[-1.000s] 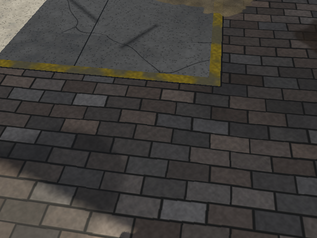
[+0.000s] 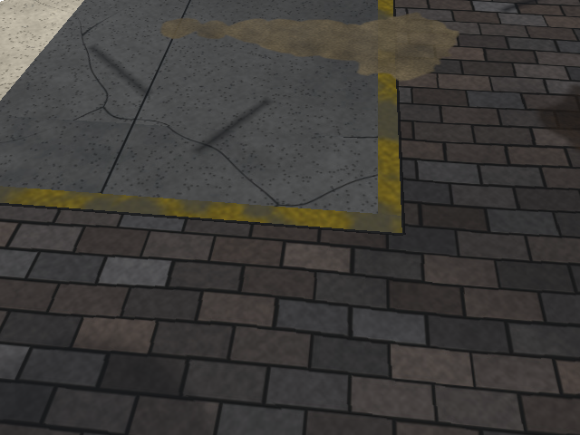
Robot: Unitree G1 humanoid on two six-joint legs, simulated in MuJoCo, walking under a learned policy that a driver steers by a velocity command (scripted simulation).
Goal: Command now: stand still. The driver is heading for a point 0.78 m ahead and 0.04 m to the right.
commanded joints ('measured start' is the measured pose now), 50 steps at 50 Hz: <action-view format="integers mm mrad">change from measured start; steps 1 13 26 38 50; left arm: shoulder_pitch -5 -13 39 218 305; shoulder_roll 128 113 90 54 99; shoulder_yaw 23 19 12 39 4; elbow -18 45 99 134 81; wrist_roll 0 2 -4 -23 5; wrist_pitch -5 7 9 -72 -106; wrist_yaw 5 10 16 -28 -25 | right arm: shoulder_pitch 8 26 89 74 -114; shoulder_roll -100 -98 -93 -146 -42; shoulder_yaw -19 -14 -14 -54 -41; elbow -21 37 84 26 -80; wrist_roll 1 0 8 45 25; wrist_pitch -5 -7 -7 -51 -94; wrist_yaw -6 -15 -23 -7 25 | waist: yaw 0 3 0 96 49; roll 0 -1 28 72 -68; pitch -70 -33 -15 14 64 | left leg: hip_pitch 12 -9 -34 -239 -617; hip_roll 51 54 47 158 119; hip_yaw -44 -47 -62 -149 -42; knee -58 -82 -131 -129 420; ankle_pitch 257 176 -183 -228 185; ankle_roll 15 11 34 124 7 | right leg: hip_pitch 51 44 -3 171 210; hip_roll -35 -17 32 62 -186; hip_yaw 29 14 -40 -146 124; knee -50 -77 -50 1 -363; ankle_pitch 303 214 -87 15 303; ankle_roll -39 -31 -31 -65 -192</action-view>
